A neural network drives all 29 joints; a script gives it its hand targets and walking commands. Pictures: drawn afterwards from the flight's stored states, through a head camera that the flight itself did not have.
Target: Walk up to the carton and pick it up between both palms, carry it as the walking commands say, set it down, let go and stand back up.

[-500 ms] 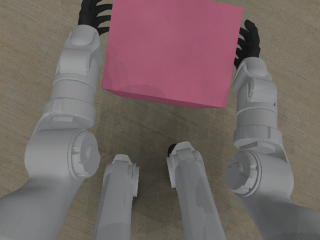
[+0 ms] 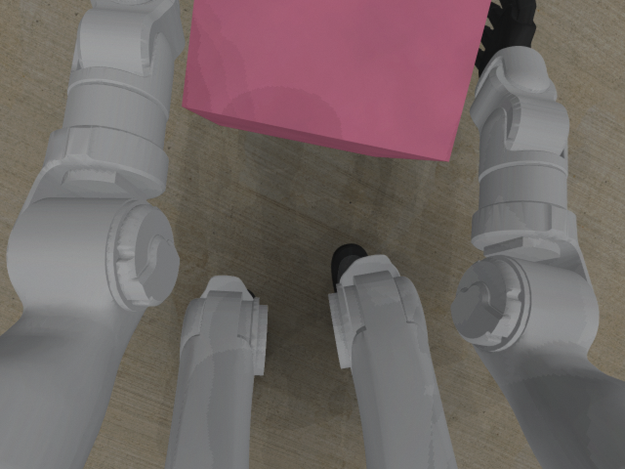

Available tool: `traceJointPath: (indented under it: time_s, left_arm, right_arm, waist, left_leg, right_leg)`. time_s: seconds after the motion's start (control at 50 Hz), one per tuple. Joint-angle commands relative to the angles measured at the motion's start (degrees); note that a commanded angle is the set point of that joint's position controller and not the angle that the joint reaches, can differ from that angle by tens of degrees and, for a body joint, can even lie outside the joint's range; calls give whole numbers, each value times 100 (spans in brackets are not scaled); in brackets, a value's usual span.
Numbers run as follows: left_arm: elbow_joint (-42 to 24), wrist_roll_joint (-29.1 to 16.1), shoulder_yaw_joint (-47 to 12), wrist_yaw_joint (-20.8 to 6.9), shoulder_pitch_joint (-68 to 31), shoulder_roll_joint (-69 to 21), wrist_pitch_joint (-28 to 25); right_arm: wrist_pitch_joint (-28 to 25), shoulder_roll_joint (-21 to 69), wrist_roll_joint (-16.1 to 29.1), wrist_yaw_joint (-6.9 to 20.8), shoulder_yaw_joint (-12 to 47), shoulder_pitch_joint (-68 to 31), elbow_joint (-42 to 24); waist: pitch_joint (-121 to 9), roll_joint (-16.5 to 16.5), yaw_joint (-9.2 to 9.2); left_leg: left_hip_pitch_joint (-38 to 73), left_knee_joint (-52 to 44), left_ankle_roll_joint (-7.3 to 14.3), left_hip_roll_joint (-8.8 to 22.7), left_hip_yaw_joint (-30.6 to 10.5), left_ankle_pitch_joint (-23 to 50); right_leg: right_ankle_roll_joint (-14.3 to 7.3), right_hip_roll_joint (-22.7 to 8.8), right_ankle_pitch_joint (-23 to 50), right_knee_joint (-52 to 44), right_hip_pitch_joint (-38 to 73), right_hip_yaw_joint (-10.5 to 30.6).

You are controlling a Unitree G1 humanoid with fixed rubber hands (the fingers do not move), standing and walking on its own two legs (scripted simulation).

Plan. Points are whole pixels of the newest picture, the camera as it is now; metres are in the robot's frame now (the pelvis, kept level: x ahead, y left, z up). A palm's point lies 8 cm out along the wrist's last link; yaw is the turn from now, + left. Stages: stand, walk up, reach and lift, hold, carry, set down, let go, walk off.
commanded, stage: set down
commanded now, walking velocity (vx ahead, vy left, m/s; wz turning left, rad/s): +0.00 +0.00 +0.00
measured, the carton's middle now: (323, 54) +0.53 -0.10 -0.23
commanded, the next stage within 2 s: none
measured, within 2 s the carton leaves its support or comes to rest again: rests again in 1.20 s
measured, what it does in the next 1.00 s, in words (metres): stands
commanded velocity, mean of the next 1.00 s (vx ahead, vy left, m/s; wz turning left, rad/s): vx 0.00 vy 0.00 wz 0.00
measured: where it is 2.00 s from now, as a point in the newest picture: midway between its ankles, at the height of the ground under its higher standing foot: (299, 337)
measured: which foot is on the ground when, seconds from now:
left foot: down 0.00-1.00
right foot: down 0.00-1.00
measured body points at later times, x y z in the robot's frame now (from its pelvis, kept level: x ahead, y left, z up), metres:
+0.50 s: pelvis +0.01 +0.01 -0.02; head +0.39 -0.02 +0.22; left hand +0.62 +0.04 -0.18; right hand +0.51 -0.27 -0.20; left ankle +0.08 +0.11 -0.39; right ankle +0.12 -0.12 -0.39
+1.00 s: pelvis +0.00 +0.00 -0.04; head +0.37 -0.03 +0.20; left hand +0.62 +0.05 -0.18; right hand +0.51 -0.26 -0.21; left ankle +0.08 +0.11 -0.39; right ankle +0.12 -0.12 -0.39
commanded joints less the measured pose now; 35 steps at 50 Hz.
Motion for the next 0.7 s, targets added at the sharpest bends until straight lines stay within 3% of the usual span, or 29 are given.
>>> traceJointPath:
  time_s: [0.0,0.02,0.04,0.06,0.08,0.1,0.12,0.14,0.16,0.18,0.2,0.22,0.24,0.26,0.32,0.34,0.36,0.42,0.46,0.5,0.52,0.54,0.56,0.58,0.6,0.62,0.64,0.66,0.68]
  left_arm:
    - [-349,-815,-1958,-1296,-2632,-5209,-7]
    - [89,-775,-1926,-1303,-2348,-5304,62]
    - [56,-748,-1968,-1288,-2355,-5331,58]
    - [-130,-932,-2118,-1313,-2463,-5389,29]
    - [17,-923,-2120,-1331,-2425,-5490,39]
    - [6,-870,-2117,-1318,-2463,-5224,1]
    - [7,-953,-2123,-1306,-2670,-5269,-31]
    - [-68,-962,-2181,-1296,-2599,-5159,-6]
    - [217,-907,-2144,-1281,-2487,-5314,13]
    - [394,-784,-1995,-1264,-2431,-5159,27]
    - [418,-805,-2074,-1262,-2488,-5178,-1]
    - [483,-690,-1895,-1253,-2286,-5280,5]
    - [371,-733,-1903,-1243,-2583,-5122,-53]
    - [405,-785,-1991,-1225,-2595,-5106,-49]
    - [-49,-996,-2282,-1079,-2726,-5403,-165]
    - [-108,-1108,-2368,-1043,-2682,-5446,-158]
    - [-43,-1046,-2442,-978,-2610,-5412,-163]
    - [-202,-1053,-2418,-842,-2567,-5358,-215]
    - [-167,-1033,-2463,-875,-2605,-5386,-194]
    - [15,-1037,-2461,-858,-2617,-5183,-197]
    - [54,-1011,-2455,-891,-2591,-5336,-161]
    - [188,-986,-2413,-886,-2464,-5164,-155]
    - [164,-1011,-2413,-933,-2322,-5447,-143]
    - [179,-959,-2423,-921,-2246,-5256,-185]
    - [238,-1029,-2308,-950,-2317,-5470,-154]
    - [26,-1006,-2359,-969,-2461,-5286,-174]
    - [241,-942,-2291,-977,-2316,-5241,-169]
    - [118,-986,-2419,-979,-2420,-5253,-193]
    - [294,-1086,-2390,-1000,-2290,-5257,-187]
  right_arm:
    - [-357,4236,1165,1435,2888,-4382,-1023]
    - [-395,4093,1158,1415,2881,-4628,-960]
    - [-419,4164,1179,1400,2777,-4549,-955]
    - [-449,4087,1198,1367,2920,-4511,-1037]
    - [-494,3966,1124,1352,2717,-4578,-924]
    - [-463,4110,1133,1351,2666,-4355,-683]
    - [-464,3978,1083,1366,2664,-4307,-586]
    - [-481,3847,1060,1395,2504,-4267,-501]
    - [-497,3873,857,1425,2199,-4114,-253]
    - [-495,3771,833,1457,2128,-4061,-252]
    - [-516,3660,845,1457,2130,-4102,-239]
    - [-503,3716,664,1497,1967,-4087,-80]
    - [-498,3745,689,1534,1886,-3934,-66]
    - [-532,3599,675,1578,1949,-3974,-154]
    - [-656,3651,948,1643,2110,-4289,-450]
    - [-657,3422,1050,1671,2266,-4611,-546]
    - [-653,3577,1120,1705,2239,-4326,-486]
    - [-664,3616,1187,1774,2338,-4519,-618]
    - [-675,3514,1255,1783,2444,-4538,-690]
    - [-652,3469,1204,1775,2423,-4340,-553]
    - [-647,3409,1141,1788,2289,-4375,-519]
    - [-631,3488,1117,1811,2203,-4153,-437]
    - [-670,3320,1102,1812,2229,-4300,-474]
    - [-653,3525,1143,1811,2236,-3980,-233]
    - [-686,3362,1032,1823,2144,-4259,-416]
    - [-675,3370,1120,1800,2252,-4256,-362]
    - [-671,3353,992,1810,2109,-4220,-353]
    - [-714,3329,1053,1783,2188,-4250,-393]
    - [-748,3207,1066,1737,2220,-4373,-359]
  waist:
    - [-7096,-74,-282]
    - [-6781,-35,-351]
    - [-6669,305,-398]
    - [-6909,109,-496]
    - [-6475,205,-572]
    - [-6433,383,-440]
    - [-6214,261,-575]
    - [-6163,518,-587]
    - [-6023,614,-739]
    - [-5502,710,-582]
    - [-5788,914,-725]
    - [-5323,813,-658]
    - [-5399,839,-761]
    - [-5499,769,-753]
    - [-5980,1037,-824]
    - [-6196,908,-845]
    - [-6255,1201,-852]
    - [-6036,853,-762]
    - [-6025,893,-659]
    - [-5889,742,-719]
    - [-5955,831,-813]
    - [-5879,935,-733]
    - [-5825,1081,-904]
    - [-5701,1027,-700]
    - [-5602,807,-957]
    - [-5513,888,-679]
    - [-5451,846,-879]
    - [-5515,1006,-788]
    - [-5502,808,-923]
  left_leg:
    - [1650,-705,200,-40,758,1520]
    - [1570,-765,227,9,671,1484]
    - [1917,-761,221,-3,661,1639]
    - [1867,-601,192,19,613,1786]
    - [1377,-667,181,27,536,1659]
    - [1470,-629,176,-11,626,1609]
    - [1374,-536,143,20,619,1614]
    - [1544,-576,111,43,560,1751]
    - [1727,-628,140,46,509,1750]
    - [1784,-605,177,58,498,1619]
    - [2113,-494,182,84,547,1654]
    - [1818,-627,186,36,450,1661]
    - [1826,-569,180,98,462,1588]
    - [1970,-498,149,115,423,1915]
    - [2378,-418,115,73,440,2487]
    - [2794,-337,146,100,349,2578]
    - [3241,-318,141,111,374,2887]
    - [2812,-363,161,86,306,2990]
    - [2818,-292,156,100,337,2895]
    - [2704,-234,174,69,380,2742]
    - [3012,-217,183,114,308,2839]
    - [3142,-208,172,110,329,2893]
    - [3047,-144,130,62,316,2867]
    - [3042,-219,143,125,307,3050]
    - [2715,-221,179,55,242,2691]
    - [2657,-137,149,112,328,2768]
    - [2566,-184,145,86,337,2587]
    - [2652,-146,158,112,332,2673]
    - [2570,-153,166,113,272,2644]
  right_leg:
    - [108,66,2897,-379,6291,-790]
    - [126,-10,2876,-310,6334,-832]
    - [139,71,2845,-286,5908,-885]
    - [113,27,3091,-165,6270,-814]
    - [43,-5,3089,-111,6251,-825]
    - [33,7,3033,-107,6224,-758]
    - [-14,-15,3014,-76,6101,-720]
    - [-4,-43,2941,-1,5780,-804]
    - [-2,-57,2648,-7,5324,-914]
    - [-30,-45,2269,-75,4842,-909]
    - [-40,-20,2224,-78,4771,-871]
    - [-61,9,2232,-98,4610,-945]
    - [-90,17,2162,-54,4631,-896]
    - [-67,-46,2303,27,4519,-912]
    - [-76,-38,2826,157,4572,-967]
    - [-44,-101,2694,212,4361,-939]
    - [-18,-76,2708,222,4128,-1002]
    - [0,-90,2903,333,4171,-1047]
    - [-2,-96,2813,370,4165,-1037]
    - [-6,-91,2860,370,4319,-970]
    - [24,-87,2754,375,4088,-979]
    - [25,-101,2643,344,3879,-1000]
    - [-34,-56,2587,373,3675,-1068]
    - [4,-108,2641,388,3757,-990]
    - [-42,-80,2598,407,3921,-1061]
    - [-63,-113,2680,361,3953,-911]
    - [-29,-71,2630,326,3957,-941]
    - [-69,-92,2582,392,3864,-900]
    - [-54,-108,2616,393,4091,-976]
